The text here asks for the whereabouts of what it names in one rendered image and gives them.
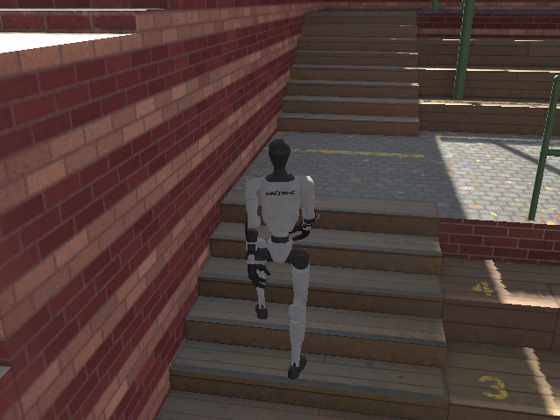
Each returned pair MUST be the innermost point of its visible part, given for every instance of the robot right thigh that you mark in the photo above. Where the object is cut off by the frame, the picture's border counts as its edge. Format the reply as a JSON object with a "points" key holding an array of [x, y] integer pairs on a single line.
{"points": [[300, 270]]}

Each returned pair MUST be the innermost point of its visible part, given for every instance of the right robot hand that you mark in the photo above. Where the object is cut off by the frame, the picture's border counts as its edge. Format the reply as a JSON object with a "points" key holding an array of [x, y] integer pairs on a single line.
{"points": [[301, 236]]}

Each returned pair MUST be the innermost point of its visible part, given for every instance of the left robot forearm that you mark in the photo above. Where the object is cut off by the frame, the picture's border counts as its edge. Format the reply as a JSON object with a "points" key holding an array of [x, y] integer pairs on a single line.
{"points": [[251, 243]]}

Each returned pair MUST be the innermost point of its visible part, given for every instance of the left robot hand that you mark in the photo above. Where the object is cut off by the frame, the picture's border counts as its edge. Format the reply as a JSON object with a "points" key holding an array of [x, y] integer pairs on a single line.
{"points": [[252, 275]]}

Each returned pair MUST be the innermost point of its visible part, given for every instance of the left robot upper arm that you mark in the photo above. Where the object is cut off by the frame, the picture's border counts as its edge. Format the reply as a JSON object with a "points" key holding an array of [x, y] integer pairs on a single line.
{"points": [[251, 187]]}

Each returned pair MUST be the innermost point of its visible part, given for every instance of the right robot forearm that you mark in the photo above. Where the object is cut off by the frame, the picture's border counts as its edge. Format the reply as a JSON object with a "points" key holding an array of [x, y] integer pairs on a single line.
{"points": [[307, 224]]}

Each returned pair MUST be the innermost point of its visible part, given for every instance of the right robot upper arm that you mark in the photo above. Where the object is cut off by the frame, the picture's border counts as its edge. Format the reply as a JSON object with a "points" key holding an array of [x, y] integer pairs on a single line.
{"points": [[308, 188]]}

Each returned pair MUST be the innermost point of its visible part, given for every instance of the right robot foot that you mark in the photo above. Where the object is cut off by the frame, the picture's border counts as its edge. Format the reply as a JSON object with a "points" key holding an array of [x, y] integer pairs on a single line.
{"points": [[294, 371]]}

